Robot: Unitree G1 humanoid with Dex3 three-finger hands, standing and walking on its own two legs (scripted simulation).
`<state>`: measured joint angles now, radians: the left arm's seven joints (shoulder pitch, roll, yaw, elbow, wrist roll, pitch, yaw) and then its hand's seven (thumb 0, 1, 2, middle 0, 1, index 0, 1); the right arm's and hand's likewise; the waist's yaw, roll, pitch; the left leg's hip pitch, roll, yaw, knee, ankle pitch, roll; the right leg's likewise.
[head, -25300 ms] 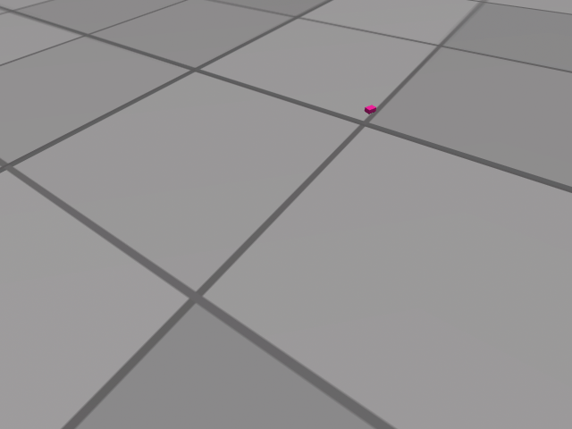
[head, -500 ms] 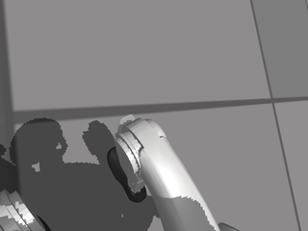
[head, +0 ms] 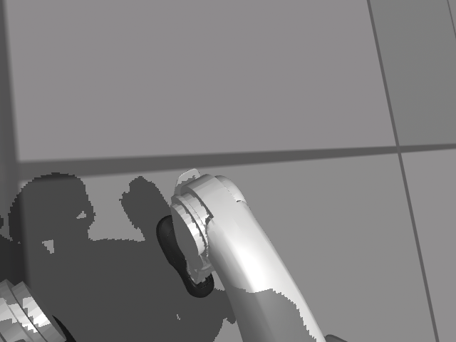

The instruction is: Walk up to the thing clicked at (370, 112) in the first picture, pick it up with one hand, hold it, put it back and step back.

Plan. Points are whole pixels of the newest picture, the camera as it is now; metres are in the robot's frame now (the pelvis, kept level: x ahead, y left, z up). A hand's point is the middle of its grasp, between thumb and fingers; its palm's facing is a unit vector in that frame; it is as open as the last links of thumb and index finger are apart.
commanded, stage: close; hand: left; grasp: from above
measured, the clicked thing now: out of the picture +0.45 +0.33 -0.31
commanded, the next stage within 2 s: settle in 0.50 s
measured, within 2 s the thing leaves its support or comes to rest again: leaves its support in 0.94 s
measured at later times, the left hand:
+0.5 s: hand out of the picture +0.46 +0.31 -0.27, palm faces -0.21 -0.36 -0.91, open 6.8 cm
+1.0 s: hand out of the picture +0.46 +0.32 -0.26, palm faces -0.18 -0.36 -0.92, open 5.3 cm
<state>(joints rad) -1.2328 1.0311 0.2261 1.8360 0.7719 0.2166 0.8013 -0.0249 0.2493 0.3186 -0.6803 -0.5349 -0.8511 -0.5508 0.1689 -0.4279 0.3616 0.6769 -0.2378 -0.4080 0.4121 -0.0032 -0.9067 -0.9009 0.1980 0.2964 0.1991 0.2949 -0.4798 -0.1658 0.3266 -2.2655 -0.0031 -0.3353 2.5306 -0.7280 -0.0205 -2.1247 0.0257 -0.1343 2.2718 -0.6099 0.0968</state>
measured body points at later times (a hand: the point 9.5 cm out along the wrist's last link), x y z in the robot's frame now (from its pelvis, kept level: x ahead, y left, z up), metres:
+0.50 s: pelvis +0.00 +0.00 +0.00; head +0.30 +0.12 +0.30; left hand +0.47 +0.32 -0.22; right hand +0.00 -0.24 -0.02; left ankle +0.07 +0.12 -0.29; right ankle +0.14 -0.15 -0.29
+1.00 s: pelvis +0.00 +0.00 +0.01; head +0.30 +0.12 +0.32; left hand +0.47 +0.34 -0.20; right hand -0.01 -0.24 -0.01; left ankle +0.07 +0.12 -0.29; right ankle +0.14 -0.15 -0.29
